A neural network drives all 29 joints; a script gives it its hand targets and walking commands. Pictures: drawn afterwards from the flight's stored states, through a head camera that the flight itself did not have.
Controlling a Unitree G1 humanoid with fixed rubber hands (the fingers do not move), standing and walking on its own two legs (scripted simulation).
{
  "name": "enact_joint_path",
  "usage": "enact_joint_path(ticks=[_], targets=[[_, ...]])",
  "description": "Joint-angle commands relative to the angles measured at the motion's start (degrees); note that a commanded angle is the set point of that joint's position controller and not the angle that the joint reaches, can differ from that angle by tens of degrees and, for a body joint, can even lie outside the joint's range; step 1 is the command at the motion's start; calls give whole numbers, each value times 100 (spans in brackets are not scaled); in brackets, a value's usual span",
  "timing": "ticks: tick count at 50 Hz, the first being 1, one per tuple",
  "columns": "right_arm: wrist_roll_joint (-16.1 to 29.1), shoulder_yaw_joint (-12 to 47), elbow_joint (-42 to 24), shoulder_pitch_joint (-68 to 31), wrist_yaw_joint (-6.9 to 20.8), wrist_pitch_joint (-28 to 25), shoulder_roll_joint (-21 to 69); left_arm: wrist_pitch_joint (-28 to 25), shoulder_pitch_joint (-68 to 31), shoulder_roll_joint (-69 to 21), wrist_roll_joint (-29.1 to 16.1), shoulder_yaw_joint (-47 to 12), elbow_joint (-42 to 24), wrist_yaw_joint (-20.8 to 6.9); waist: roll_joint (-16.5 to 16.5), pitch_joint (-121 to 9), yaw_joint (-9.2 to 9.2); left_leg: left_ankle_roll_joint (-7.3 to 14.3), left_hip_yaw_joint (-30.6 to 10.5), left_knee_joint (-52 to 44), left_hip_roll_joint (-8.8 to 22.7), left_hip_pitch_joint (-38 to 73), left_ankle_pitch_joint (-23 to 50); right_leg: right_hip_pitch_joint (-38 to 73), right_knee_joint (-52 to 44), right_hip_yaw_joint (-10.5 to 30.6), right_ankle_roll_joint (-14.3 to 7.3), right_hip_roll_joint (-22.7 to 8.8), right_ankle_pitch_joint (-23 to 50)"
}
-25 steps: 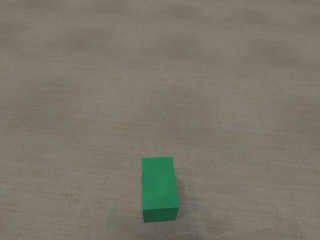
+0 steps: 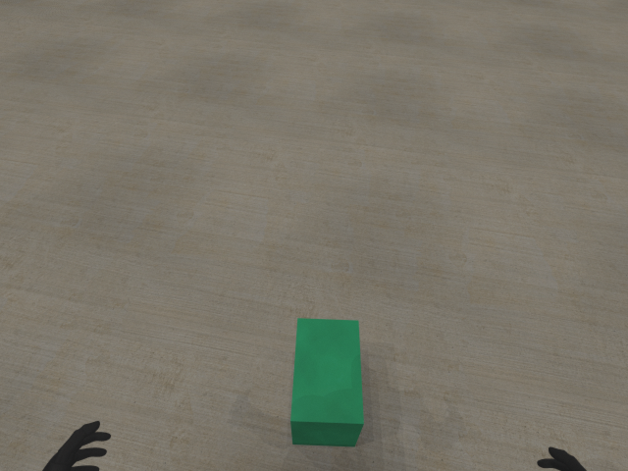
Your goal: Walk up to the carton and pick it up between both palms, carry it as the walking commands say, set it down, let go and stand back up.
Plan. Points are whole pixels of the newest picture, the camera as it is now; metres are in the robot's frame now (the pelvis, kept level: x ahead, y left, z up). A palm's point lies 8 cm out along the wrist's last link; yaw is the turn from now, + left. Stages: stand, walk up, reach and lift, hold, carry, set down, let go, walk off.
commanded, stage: walk up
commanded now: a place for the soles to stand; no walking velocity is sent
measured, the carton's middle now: (325, 382) +0.48 -0.02 -0.65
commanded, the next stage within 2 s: reach and lift in 0.78 s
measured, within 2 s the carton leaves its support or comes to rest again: neither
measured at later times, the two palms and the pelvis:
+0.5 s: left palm out of the picture +0.10 +0.29 -0.09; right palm out of the picture +0.11 -0.35 -0.08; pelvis -0.01 -0.03 +0.01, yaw +4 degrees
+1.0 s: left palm (88, 464) +0.15 +0.30 -0.08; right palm out of the picture +0.16 -0.33 -0.07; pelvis -0.01 -0.01 +0.00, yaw -2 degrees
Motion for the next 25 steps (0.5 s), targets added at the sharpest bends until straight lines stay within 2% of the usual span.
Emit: enact_joint_path(ticks=[1,2,3,4,5,6,7,8,9,10,11,12,13,16,18,25], targets=[[-1,-359,-152,398,-189,-107,-1419,142,-423,1189,107,376,-397,-50,-110,-197,-159,590,-1057,-467,854,-164,1653,-98,-229,761,-248,-467,423],[-43,-391,-140,646,-269,-138,-1567,219,-414,1077,86,386,-428,-79,259,-332,-186,881,-1764,-733,1209,53,1745,-357,362,734,-128,-243,287],[-78,-407,-216,727,-312,-161,-1637,270,-313,942,58,370,-454,-105,531,-393,-167,1234,-2573,-1019,1553,247,1699,-724,675,933,-11,27,-298],[-98,-430,-287,583,-346,-173,-1672,297,-191,857,35,341,-470,-120,749,-467,-120,1515,-2869,-1206,1800,383,1554,-975,927,1156,11,150,-913],[-102,-412,-337,425,-357,-193,-1590,288,-112,869,15,330,-462,-115,748,-567,-90,1613,-2791,-1160,1879,506,1800,-1053,1150,1407,-11,91,-1129],[-78,-377,-378,278,-346,-203,-1487,248,-18,897,-8,338,-428,-100,687,-665,-31,1548,-2516,-1016,1818,528,2153,-951,1035,1493,-49,55,-1045],[-44,-331,-396,99,-321,-195,-1388,201,114,891,-12,338,-363,-90,635,-705,64,1328,-2110,-878,1641,395,2260,-634,512,1442,-91,32,-723],[-15,-273,-418,-151,-283,-172,-1285,145,333,856,2,325,-237,-85,603,-724,220,1017,-1633,-705,1375,36,2135,-9,-387,1301,-157,50,-35],[12,-197,-420,-171,-235,-150,-1068,83,342,959,84,352,-168,-67,385,-682,232,623,-1294,-500,1076,-461,1823,546,-886,1516,-250,-123,607],[83,-170,-392,37,-184,-127,-907,52,35,1263,110,425,-264,-68,-39,-575,37,262,-780,-327,582,-671,1032,445,-1258,2093,-437,-644,416],[125,-178,-299,28,-173,-106,-863,44,-176,1252,76,366,-259,-105,-83,-526,-73,122,-307,-155,276,-198,505,25,-1396,2251,-646,-956,470],[115,-182,-222,35,-168,-87,-874,56,-277,1144,67,305,-236,-123,-18,-491,-132,114,-210,-226,307,103,246,-147,-1350,2071,-686,-958,403],[106,-177,-155,51,-154,-82,-896,80,-337,1083,68,271,-213,-119,-79,-404,-164,139,-250,-330,318,219,221,-255,-1368,1944,-616,-841,229],[43,-222,-6,71,-152,-96,-1067,119,-343,1015,45,233,-143,-94,-197,-253,-153,209,-486,-576,496,196,872,-132,-1345,1651,-363,-527,178],[41,-221,59,33,-164,-87,-1062,128,-309,1029,28,239,-96,-82,-193,-260,-115,196,-483,-570,500,121,1184,65,-1349,1587,-338,-509,329],[25,-216,170,-28,-181,-54,-1028,184,-389,971,11,247,-55,-67,-175,-259,-78,172,-518,-653,497,142,1448,191,-1335,1409,-328,-503,331]])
